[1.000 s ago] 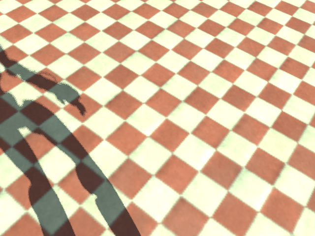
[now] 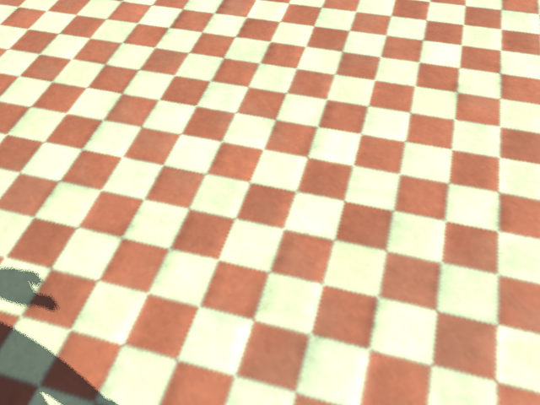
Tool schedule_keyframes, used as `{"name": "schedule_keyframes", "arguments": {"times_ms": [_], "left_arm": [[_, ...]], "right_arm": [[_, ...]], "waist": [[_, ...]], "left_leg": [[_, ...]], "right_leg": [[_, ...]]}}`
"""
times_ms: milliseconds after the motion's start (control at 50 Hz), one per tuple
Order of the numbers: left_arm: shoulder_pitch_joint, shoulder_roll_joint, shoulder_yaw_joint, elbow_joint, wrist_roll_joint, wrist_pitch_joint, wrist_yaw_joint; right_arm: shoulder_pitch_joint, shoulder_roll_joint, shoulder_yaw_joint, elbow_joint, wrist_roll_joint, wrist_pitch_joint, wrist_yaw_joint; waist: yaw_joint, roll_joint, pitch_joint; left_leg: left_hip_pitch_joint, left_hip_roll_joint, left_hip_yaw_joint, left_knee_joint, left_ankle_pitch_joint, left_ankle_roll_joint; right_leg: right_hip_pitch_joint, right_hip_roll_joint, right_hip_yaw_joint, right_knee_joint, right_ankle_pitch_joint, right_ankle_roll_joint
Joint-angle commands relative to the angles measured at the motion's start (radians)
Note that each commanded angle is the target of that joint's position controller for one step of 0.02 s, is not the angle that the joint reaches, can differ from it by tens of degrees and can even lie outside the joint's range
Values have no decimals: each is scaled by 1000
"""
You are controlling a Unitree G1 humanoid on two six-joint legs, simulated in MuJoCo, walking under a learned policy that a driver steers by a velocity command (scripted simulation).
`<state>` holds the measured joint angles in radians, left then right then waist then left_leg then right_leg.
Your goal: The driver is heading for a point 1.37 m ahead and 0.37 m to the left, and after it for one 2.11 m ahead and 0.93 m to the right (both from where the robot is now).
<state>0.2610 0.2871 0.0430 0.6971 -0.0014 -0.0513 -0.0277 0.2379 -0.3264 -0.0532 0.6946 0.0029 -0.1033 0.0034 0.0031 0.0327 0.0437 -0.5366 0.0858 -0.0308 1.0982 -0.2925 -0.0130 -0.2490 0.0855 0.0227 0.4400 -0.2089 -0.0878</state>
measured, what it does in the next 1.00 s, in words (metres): walks ahead, turning left: left foot, then right foot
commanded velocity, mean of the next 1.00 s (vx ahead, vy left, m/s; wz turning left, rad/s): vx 0.26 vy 0.00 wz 0.38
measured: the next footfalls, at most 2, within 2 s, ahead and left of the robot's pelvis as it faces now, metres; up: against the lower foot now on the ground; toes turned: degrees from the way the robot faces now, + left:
left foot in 0.34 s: +0.38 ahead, +0.15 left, +0.00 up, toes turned +7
right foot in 0.80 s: +0.53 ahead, -0.04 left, +0.00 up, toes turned +28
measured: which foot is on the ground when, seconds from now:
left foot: up 0.00-0.32, down 0.34-0.80, up 0.82-1.00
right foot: down 0.00-0.34, up 0.36-0.78, down 0.80-1.00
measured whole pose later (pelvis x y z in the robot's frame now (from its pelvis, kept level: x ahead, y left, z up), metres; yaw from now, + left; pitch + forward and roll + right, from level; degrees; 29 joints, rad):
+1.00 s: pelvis +0.40 +0.02 +0.00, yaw +29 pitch +2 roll +1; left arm 0.17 0.26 0.04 0.67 0.01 -0.01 0.04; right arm 0.21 -0.35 -0.08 0.64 0.02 0.07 -0.03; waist 0.01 0.04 0.04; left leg -0.52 -0.02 -0.05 1.11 -0.42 -0.08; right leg -0.31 -0.02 -0.02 0.45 -0.17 -0.01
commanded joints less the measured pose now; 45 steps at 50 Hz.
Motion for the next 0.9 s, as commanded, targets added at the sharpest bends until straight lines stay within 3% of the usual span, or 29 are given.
{"name": "schedule_keyframes", "arguments": {"times_ms": [20, 100, 140, 240, 260, 300, 320, 340, 360, 380, 400, 420, 440, 460, 500, 540, 620, 720, 760, 780, 800, 820, 840, 860, 880, 900], "left_arm": [[-52, 144, 38, -65, 4, -34, 14], [-1, 147, 32, -19, 1, -42, 21], [39, 164, 35, 4, -1, -44, 23], [102, 180, 43, 58, -6, -27, 23], [104, 183, 45, 63, -7, -21, 25], [90, 201, 50, 60, -5, -9, 34], [75, 210, 51, 52, 2, 1, 42], [52, 207, 47, 38, 4, 11, 53], [65, 175, 31, 7, 23, 4, 63], [215, 52, -9, -19, 41, -19, 41], [142, 174, 9, 1, 25, -37, 27], [33, 189, 16, -46, -14, -45, 19], [-19, 174, 7, -66, -7, -49, 24], [-47, 172, 10, -74, 6, -43, 32], [-2, 160, 12, -71, 11, -17, 40], [46, 124, 1, -51, 15, 0, 51], [-5, 108, -2, -54, 16, 15, 61], [-117, 117, 10, -92, 3, 15, 49], [-94, 129, 23, -89, 1, 3, 44], [-65, 134, 30, -81, 3, -6, 44], [-42, 189, 44, -86, 18, -9, 51], [-87, 257, 60, -102, 42, 8, 58], [-41, 224, 60, -87, 47, 15, 54], [-63, 172, 46, -99, 40, 16, 54], [-97, 137, 39, -101, 30, 20, 55], [-126, 120, 33, -107, 19, 25, 58]], "right_arm": [[44, -89, -25, -39, -11, 9, 3], [-83, -43, -3, -66, 2, 8, 9], [-154, -25, 7, -84, 12, 3, 20], [-250, -24, 11, -132, 22, -3, 55], [-253, -26, 10, -141, 21, -4, 62], [-203, -49, -1, -143, 15, 0, 67], [-118, -84, -19, -128, 8, 3, 63], [20, -128, -43, -101, 4, 4, 55], [155, -195, -62, -87, -2, 9, 42], [146, -276, -71, -95, -11, 7, 43], [190, -164, -52, -110, -3, 19, 35], [120, -143, -41, -117, -3, 27, 29], [68, -131, -40, -123, 6, 35, 23], [24, -129, -39, -133, 10, 43, 17], [-26, -130, -38, -137, -7, 51, 9], [-56, -142, -44, -129, -5, 54, 3], [-61, -165, -55, -112, 10, 87, -21], [-53, -154, -54, -108, 13, 124, -32], [-74, -140, -51, -118, 17, 129, -34], [-85, -124, -46, -123, 21, 131, -35], [-42, -73, -31, -127, 11, 129, -33], [64, -31, -20, -129, -1, 124, -31], [75, -111, -39, -129, -5, 116, -29], [62, -170, -61, -108, 9, 121, -30], [44, -174, -69, -92, 16, 136, -36], [36, -160, -69, -88, 17, 152, -41]], "waist": [[-21, -100, -40], [35, -94, 6], [71, -88, 30], [100, -61, 66], [94, -65, 57], [53, -98, -8], [4, -120, -71], [-77, -110, -156], [-127, -31, -282], [-17, 248, -439], [-112, 89, -550], [-108, 66, -396], [-83, -37, -279], [-53, -76, -184], [13, -31, -129], [42, 9, -127], [27, 45, -193], [-6, 106, -172], [17, 127, -160], [36, 127, -150], [14, 35, -187], [-64, -234, -174], [-33, -301, -196], [-23, -206, -167], [-24, -148, -138], [-25, -142, -118]], "left_leg": [[-103, 49, -13, -80, 131, -27], [-104, 37, 10, -329, 380, -27], [-87, 18, 28, -426, 457, -13], [-177, -22, 20, -546, 375, 45], [-178, -35, 28, -557, 329, 60], [-79, -90, 76, -558, 230, 95], [27, -133, 107, -552, 187, 115], [224, -164, 120, -603, 269, 144], [551, -19, -71, -567, 525, 206], [950, 288, -612, -572, 690, 441], [985, 270, -663, -630, 670, 423], [878, 234, -501, -645, 730, 376], [726, 191, -409, -666, 759, 344], [579, 163, -360, -700, 776, 331], [378, 113, -307, -766, 761, 327], [278, 81, -245, -773, 820, 320], [230, 27, -209, -730, 727, 262], [261, 14, -327, -683, 414, 210], [298, 5, -387, -630, 356, 178], [286, -26, -391, -586, 303, 144], [220, -77, -342, -461, 93, 94], [19, -231, -173, -261, -337, 28], [-58, -196, -120, -40, -408, -18], [-71, -155, -125, 74, -333, -36], [-78, -135, -110, 115, -262, -54], [-79, -122, -97, 137, -217, -69]], "right_leg": [[59, -265, 240, -271, 188, -187], [65, -221, 96, -297, 226, -130], [84, -237, 72, -318, 184, -119], [294, -313, 33, -270, 286, -106], [336, -323, 22, -239, 367, -98], [386, -319, -11, -123, 722, -71], [397, -298, -32, 16, 948, -51], [334, -258, -73, 229, 1032, -13], [100, -216, -90, 526, 740, 36], [-345, 11, -37, 941, -321, 121], [-386, -12, 123, 1034, -396, 121], [-451, -68, 130, 1008, -337, 115], [-460, -106, 102, 938, -290, 114], [-446, -123, 83, 876, -260, 124], [-336, -134, 76, 780, -229, 145], [-282, -125, 51, 645, -202, 178], [-200, -82, 44, 447, -14, 205], [-160, -46, 76, 244, 10, 187], [-105, -46, 82, 91, 41, 161], [-31, -66, 76, -36, 151, 135], [94, -234, 196, -68, 266, 72], [209, -447, 431, -62, 540, -80], [193, -534, 584, -101, 531, -196], [163, -485, 484, -89, 458, -184], [134, -413, 362, -78, 386, -138], [108, -369, 287, -83, 335, -110]]}}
